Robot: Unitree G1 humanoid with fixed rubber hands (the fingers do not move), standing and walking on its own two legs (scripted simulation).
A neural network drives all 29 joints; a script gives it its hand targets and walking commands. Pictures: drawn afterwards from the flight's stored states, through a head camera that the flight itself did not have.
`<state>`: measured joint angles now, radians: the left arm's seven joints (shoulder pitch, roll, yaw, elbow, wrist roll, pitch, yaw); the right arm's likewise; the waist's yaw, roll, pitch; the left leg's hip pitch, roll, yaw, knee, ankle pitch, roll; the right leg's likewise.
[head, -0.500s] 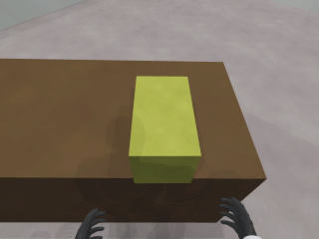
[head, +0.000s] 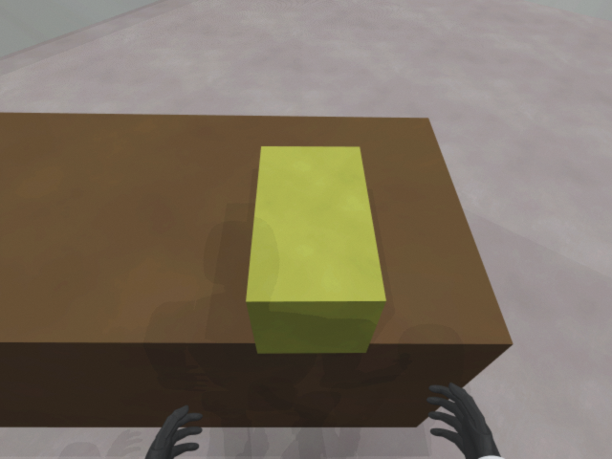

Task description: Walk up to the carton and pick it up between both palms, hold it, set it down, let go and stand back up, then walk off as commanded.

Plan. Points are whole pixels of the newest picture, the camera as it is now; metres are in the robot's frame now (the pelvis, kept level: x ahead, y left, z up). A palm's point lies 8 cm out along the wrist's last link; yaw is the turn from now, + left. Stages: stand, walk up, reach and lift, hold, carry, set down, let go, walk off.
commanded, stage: let go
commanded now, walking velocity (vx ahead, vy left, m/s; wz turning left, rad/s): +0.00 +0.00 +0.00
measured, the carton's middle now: (311, 244) +0.46 -0.01 -0.04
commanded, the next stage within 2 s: stand in 0.04 s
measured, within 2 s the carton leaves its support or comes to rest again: neither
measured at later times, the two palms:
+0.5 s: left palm out of the picture +0.08 +0.28 -0.13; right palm out of the picture +0.13 -0.24 -0.09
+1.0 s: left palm out of the picture +0.05 +0.29 -0.13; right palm out of the picture +0.09 -0.24 -0.10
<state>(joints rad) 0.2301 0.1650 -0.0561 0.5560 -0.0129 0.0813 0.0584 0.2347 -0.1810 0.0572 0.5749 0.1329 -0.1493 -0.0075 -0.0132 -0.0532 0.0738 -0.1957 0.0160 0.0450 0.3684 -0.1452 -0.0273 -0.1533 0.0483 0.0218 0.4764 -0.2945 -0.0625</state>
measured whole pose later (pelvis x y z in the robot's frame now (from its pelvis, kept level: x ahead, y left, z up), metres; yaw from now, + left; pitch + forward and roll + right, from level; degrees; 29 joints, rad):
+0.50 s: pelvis +0.01 +0.02 +0.00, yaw +0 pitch -4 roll +0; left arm 0.23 0.28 -0.06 0.96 -0.01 -0.01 0.01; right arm 0.25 -0.31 0.06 0.66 0.11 0.00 -0.01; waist -0.01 0.00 0.04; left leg -0.20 0.04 0.04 0.52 -0.26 0.00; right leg -0.09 0.06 0.02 0.48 -0.32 -0.05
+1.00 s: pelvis +0.00 +0.03 +0.00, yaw +0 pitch -5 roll -1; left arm 0.23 0.28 -0.06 1.04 -0.01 -0.02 0.00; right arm 0.25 -0.31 0.06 0.75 0.11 0.00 -0.01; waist -0.01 0.01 0.04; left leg -0.20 0.04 0.04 0.52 -0.23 0.00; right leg -0.09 0.06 0.02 0.48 -0.30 -0.04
